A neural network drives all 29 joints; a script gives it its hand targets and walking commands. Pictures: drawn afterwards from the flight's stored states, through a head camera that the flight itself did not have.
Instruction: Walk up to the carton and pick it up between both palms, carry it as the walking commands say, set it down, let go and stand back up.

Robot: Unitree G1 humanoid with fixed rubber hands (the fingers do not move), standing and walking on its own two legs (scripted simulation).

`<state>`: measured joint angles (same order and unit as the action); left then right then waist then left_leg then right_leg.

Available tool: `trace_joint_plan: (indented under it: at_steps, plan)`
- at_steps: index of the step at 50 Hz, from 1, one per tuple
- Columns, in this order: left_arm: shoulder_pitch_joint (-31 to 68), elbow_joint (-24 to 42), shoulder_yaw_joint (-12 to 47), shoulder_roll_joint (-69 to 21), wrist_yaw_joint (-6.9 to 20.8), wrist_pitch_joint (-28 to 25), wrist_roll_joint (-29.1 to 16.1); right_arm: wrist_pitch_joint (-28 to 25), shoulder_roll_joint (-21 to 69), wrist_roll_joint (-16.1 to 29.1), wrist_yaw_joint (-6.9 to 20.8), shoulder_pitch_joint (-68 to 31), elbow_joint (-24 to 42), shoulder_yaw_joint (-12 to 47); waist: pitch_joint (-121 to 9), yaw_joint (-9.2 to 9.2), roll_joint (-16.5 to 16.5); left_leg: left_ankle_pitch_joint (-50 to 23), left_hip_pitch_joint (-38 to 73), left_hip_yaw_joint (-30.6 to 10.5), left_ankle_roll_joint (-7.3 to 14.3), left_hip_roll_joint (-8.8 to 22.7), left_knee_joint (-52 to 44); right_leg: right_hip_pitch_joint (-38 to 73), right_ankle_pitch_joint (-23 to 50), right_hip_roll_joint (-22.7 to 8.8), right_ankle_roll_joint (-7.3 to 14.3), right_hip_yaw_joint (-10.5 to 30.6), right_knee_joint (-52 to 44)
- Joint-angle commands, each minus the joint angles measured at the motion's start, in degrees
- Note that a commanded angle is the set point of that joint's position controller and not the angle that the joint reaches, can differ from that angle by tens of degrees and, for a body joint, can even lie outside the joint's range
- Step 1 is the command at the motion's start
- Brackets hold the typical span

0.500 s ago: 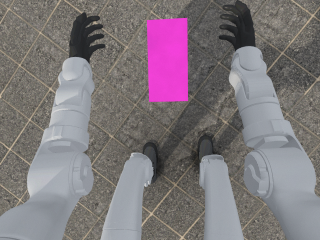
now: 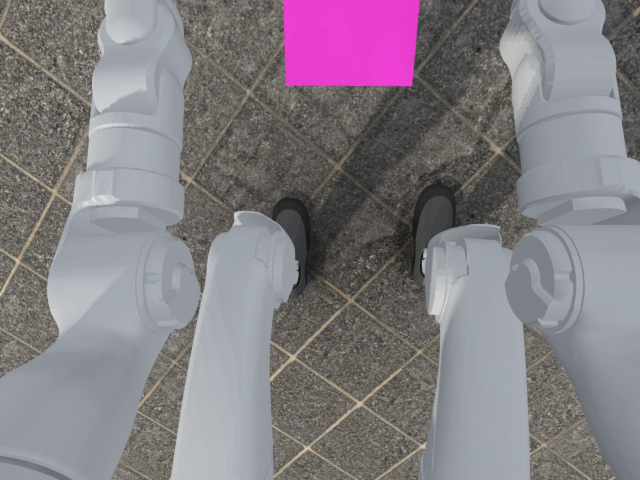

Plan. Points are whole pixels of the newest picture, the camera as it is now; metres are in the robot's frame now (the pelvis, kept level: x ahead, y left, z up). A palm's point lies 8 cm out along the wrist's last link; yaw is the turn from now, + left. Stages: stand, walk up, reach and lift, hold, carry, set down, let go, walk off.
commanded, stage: reach and lift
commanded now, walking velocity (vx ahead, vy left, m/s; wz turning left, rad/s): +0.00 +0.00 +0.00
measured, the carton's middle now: out of the picture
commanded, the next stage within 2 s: none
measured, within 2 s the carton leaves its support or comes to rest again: neither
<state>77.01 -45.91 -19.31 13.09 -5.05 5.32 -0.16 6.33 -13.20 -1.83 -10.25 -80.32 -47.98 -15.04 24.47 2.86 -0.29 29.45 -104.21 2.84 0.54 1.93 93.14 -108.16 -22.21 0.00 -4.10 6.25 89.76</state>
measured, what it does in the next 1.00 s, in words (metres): lowers itself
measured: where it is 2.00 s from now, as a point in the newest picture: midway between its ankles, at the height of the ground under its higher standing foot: (358, 260)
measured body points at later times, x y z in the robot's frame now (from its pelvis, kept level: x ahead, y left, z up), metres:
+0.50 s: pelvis -0.02 +0.00 -0.12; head +0.36 +0.01 +0.11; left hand +0.50 +0.18 -0.33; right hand +0.54 -0.14 -0.32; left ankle +0.09 +0.12 -0.50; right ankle +0.13 -0.15 -0.50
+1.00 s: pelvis -0.02 +0.00 -0.15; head +0.38 +0.01 +0.05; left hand +0.54 +0.18 -0.36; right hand +0.56 -0.14 -0.36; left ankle +0.09 +0.12 -0.50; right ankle +0.13 -0.15 -0.50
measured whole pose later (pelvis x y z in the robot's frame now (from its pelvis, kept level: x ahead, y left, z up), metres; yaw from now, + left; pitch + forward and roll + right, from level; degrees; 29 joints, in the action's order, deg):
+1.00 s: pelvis -0.02 +0.00 -0.15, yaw +1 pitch +35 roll +0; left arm 89.9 -64.0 -9.9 17.1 -6.5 2.5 -6.8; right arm 1.5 -19.9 10.2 -8.1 -91.3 -67.5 -8.0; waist 29.9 1.8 -0.4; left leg 34.6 -124.0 0.4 -0.3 0.2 123.6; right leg -127.3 -27.3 0.4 -5.2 6.3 119.6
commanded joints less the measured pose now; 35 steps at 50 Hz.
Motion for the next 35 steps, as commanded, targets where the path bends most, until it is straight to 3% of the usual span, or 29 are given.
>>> trace_joint_plan:
  at_steps: [1, 2, 3, 5, 6, 7, 8, 9, 11, 13, 14, 15, 16, 17, 18, 19, 20, 22, 23, 25, 26, 27, 28, 29, 30, 31, 33, 34, 35]
  plan:
    - [26.1, 23.2, 10.2, 13.0, -5.1, 0.8, -8.7, -0.1, -9.6, 12.9, -2.5, -26.6, 22.5, 10.1, -130.7, 2.22, -4.8, -31.1, 45.7, -1.9, -2.0, -7.7, 1.7, 49.7, 22.7, 6.9, 1.1, -12.8, 11.7]
    - [25.5, 22.8, 11.2, 14.2, -5.6, 0.8, -10.1, 0.1, -10.2, 13.4, -2.7, -27.0, 19.5, 12.7, -127.8, 2.15, -6.2, -29.2, 42.1, -2.2, -2.4, -7.1, 4.5, 51.6, 23.2, 5.9, 1.8, -11.4, 14.2]
    - [27.1, 15.7, 11.5, 13.7, -6.2, 1.9, -11.2, 0.9, -12.3, 12.9, -2.9, -26.3, 11.2, 11.5, -122.5, 0.76, -4.9, -26.6, 41.7, -1.5, -2.5, -7.3, 6.1, 47.4, 19.0, 4.9, 2.0, -10.7, 13.8]
    - [26.5, 15.0, 12.3, 12.7, -6.3, 2.4, -9.4, 0.7, -14.2, 10.0, -2.4, -24.1, 8.2, 9.4, -112.3, -1.74, -4.2, -27.6, 42.0, -2.8, -3.0, -7.3, 5.4, 36.3, 15.3, 5.4, 1.6, -13.7, 15.5]
    - [24.4, 8.2, 10.5, 14.2, -6.3, 2.3, -8.0, 1.5, -10.7, 12.2, -1.8, -20.4, 1.6, 11.2, -101.3, 0.52, -2.9, -21.5, 36.7, -1.9, -2.0, -7.1, 4.8, 31.9, 9.6, 5.0, 1.9, -12.1, 14.0]
    - [22.8, -1.4, 12.4, 10.1, -5.2, 2.3, -8.4, 1.5, -10.2, 11.9, -0.3, -21.3, -8.2, 11.9, -86.0, 0.88, -3.0, -11.7, 27.4, -1.2, -2.1, -6.6, 4.6, 25.0, 1.0, 4.2, 2.1, -11.2, 13.4]
    - [25.7, -1.6, 11.8, 11.1, -4.3, 1.7, -5.3, 1.0, -8.9, 10.7, 0.6, -21.8, -11.0, 8.5, -78.5, 0.63, -3.1, -7.3, 21.6, -2.5, -2.0, -6.3, 3.3, 17.8, -1.3, 4.1, 2.7, -11.2, 14.4]
    - [24.0, -9.9, 14.7, 4.4, -2.2, 1.9, -6.7, 0.9, -7.6, 9.3, 2.5, -20.5, -18.3, 7.7, -68.9, -1.42, -3.6, -5.8, 17.8, -2.8, -1.8, -5.9, 5.6, 12.9, -3.5, 3.6, 3.2, -10.9, 15.2]
    - [20.0, -14.0, 10.1, 6.1, -0.7, 2.4, -0.7, 0.4, -9.0, 8.1, 3.9, -18.7, -19.6, 2.7, -63.2, -0.85, -0.7, -1.0, 13.9, -2.3, -1.9, -5.8, 5.8, 10.0, -5.4, 3.9, 2.7, -11.5, 16.0]
    - [26.5, 1.9, 9.9, 5.6, -1.6, -0.3, -0.6, -2.9, -9.5, 8.5, 4.3, -23.9, -6.2, 1.9, -77.0, -0.75, -0.5, -10.4, 23.2, -2.6, -2.7, -6.4, 8.1, 14.9, 2.6, 4.4, 2.3, -11.5, 17.5]
    - [22.0, -13.1, 6.6, 6.6, -0.9, -0.1, 1.0, -2.5, -9.3, 6.7, 4.8, -20.9, -17.4, 2.0, -64.0, 0.80, -2.7, -6.8, 13.2, -1.8, -2.2, -6.1, 9.9, 7.5, -2.9, 4.5, 1.9, -12.0, 18.8]
    - [20.5, -17.6, 4.9, 8.2, -0.4, 0.5, 4.5, -1.7, -10.8, 5.8, 5.5, -18.6, -22.0, -0.4, -55.8, 1.04, -0.1, -2.4, 9.9, -1.3, -2.3, -6.5, 10.6, 3.5, -6.7, 4.7, 2.5, -11.1, 18.6]
    - [21.8, -16.2, 3.8, 7.0, 0.7, 0.3, 4.2, -2.4, -11.7, 3.3, 5.7, -18.9, -23.1, -0.6, -53.6, -1.63, -3.5, -2.2, 6.3, -2.6, -2.1, -6.8, 10.7, 5.9, -5.3, 4.6, 2.2, -11.6, 19.4]
    - [22.0, -17.9, 3.8, 6.6, 1.0, 0.2, 3.0, -3.0, -11.0, 2.9, 6.0, -23.4, -17.8, 1.6, -56.5, -1.01, -5.2, -3.6, 8.0, -3.2, -1.4, -6.8, 10.8, 7.4, -5.1, 4.5, 1.8, -11.5, 19.7]
    - [20.1, -18.2, 4.2, 7.2, 1.9, 0.5, 3.1, -2.8, -13.0, 2.5, 6.2, -20.9, -21.1, 0.7, -51.2, -0.94, -2.2, -3.0, 2.8, -2.3, -2.9, -5.8, 13.9, 6.0, -5.2, 3.9, 2.7, -8.7, 20.6]
    - [17.5, -19.9, 3.3, 9.1, 2.0, -0.1, 5.4, -2.7, -11.7, 1.6, 6.6, -17.9, -21.8, -1.2, -52.0, -0.69, -3.0, -1.9, 2.5, -2.5, -2.5, -6.6, 13.0, 6.4, -4.7, 4.0, 2.2, -10.7, 22.2]
    - [21.9, -18.4, 6.0, 6.1, 3.1, -0.1, 3.3, -3.5, -10.5, 1.8, 7.1, -21.1, -20.4, -0.9, -56.3, -3.26, -3.6, -3.1, 7.1, -3.6, -2.8, -5.9, 13.7, 9.6, -2.9, 3.8, 2.0, -12.0, 22.7]
    - [26.5, -13.0, 6.5, 9.8, 2.2, -2.3, 1.9, -4.1, -9.0, 3.9, 6.3, -26.3, -16.7, 1.7, -56.6, 0.04, -2.0, -4.9, 4.7, -2.0, -2.4, -5.2, 15.6, 7.9, -2.3, 4.4, 1.7, -9.8, 23.6]
    - [29.3, -10.6, 6.4, 10.4, 1.6, -1.9, 3.1, -4.4, -13.9, 3.5, 5.7, -29.7, -15.6, 0.7, -59.4, -1.00, -0.9, -5.3, 7.4, -3.6, -3.4, -5.3, 15.9, 8.6, -0.8, 3.6, 2.0, -10.0, 24.5]
    - [34.3, -4.6, 5.6, 13.1, 0.0, -4.1, 1.7, -5.3, -11.3, 5.4, 4.9, -31.3, -12.4, 3.1, -65.6, 1.17, -2.0, -11.3, 10.4, -2.9, -3.1, -5.6, 17.9, 10.6, 3.6, 3.7, 1.6, -8.7, 25.0]
    - [37.5, -2.8, 7.3, 14.3, -0.5, -4.1, -0.6, -5.1, -11.2, 7.0, 4.3, -32.1, -12.7, 4.3, -69.5, 1.12, -2.1, -12.9, 14.2, -2.7, -3.5, -5.6, 18.3, 14.4, 5.7, 3.2, 1.5, -8.7, 26.0]
    - [38.1, -0.7, 10.9, 10.7, -0.2, -4.6, -4.9, -5.9, -11.0, 8.8, 3.9, -34.1, -11.6, 6.6, -74.2, -0.91, -2.7, -16.8, 15.0, -2.9, -3.5, -5.8, 18.8, 21.4, 11.5, 3.0, 1.9, -9.0, 26.8]
    - [39.0, 0.7, 10.6, 14.1, -1.5, -4.9, -6.0, -6.2, -10.3, 11.0, 2.6, -36.1, -8.9, 9.4, -82.7, -0.01, -7.5, -18.1, 16.0, -2.9, -2.9, -5.9, 21.0, 24.6, 13.2, 2.6, 1.3, -9.2, 28.1]
    - [39.5, 1.4, 13.7, 13.9, -2.1, -5.6, -8.6, -7.3, -11.3, 14.4, 2.2, -38.8, -3.3, 12.5, -90.0, 0.93, -5.1, -23.7, 20.1, -1.8, -3.0, -5.2, 22.5, 27.7, 18.5, 3.4, 0.9, -9.5, 29.2]
    - [36.8, 0.8, 17.2, 12.4, -2.2, -5.9, -12.8, -7.5, -10.2, 15.6, 1.4, -35.5, -2.3, 13.9, -97.8, -0.02, -3.3, -29.7, 26.5, -1.1, -2.8, -4.7, 23.8, 30.3, 22.1, 3.5, 1.0, -10.2, 29.7]
    - [34.6, -4.2, 20.4, 7.8, -1.6, -4.7, -15.1, -7.8, -10.7, 17.2, 1.3, -35.7, -2.7, 15.7, -96.4, -1.21, -4.6, -30.8, 25.0, -1.6, -2.9, -5.0, 23.2, 31.4, 23.4, 3.2, 0.6, -11.0, 30.2]
    - [25.8, -15.4, 16.7, 9.8, -1.7, -3.3, -13.2, -7.2, -12.1, 15.0, 0.2, -26.8, -9.6, 14.3, -85.8, -1.27, -4.9, -23.2, 16.3, -0.5, -3.2, -5.1, 23.0, 28.8, 17.2, 2.9, 0.5, -10.7, 28.9]
    - [22.5, -16.2, 16.7, 10.1, -1.8, -3.1, -9.9, -7.3, -11.8, 14.5, 0.3, -26.3, -8.8, 13.1, -85.5, 0.37, -2.6, -24.2, 17.8, -1.3, -3.1, -5.9, 20.8, 25.8, 17.5, 3.4, 0.4, -12.0, 29.9]
    - [20.2, -21.3, 15.6, 10.0, -1.4, -2.5, -10.3, -6.6, -11.2, 12.9, 0.6, -20.9, -14.7, 12.5, -77.0, -0.75, -5.2, -19.1, 14.3, -1.1, -2.7, -5.6, 20.8, 21.4, 11.2, 2.9, -0.1, -12.0, 28.4]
